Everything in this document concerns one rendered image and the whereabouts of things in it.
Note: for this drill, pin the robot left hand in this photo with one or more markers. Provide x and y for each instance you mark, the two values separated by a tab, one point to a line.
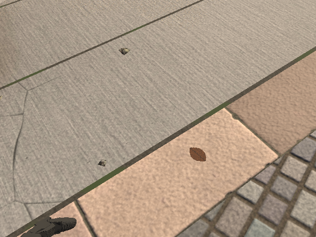
51	226

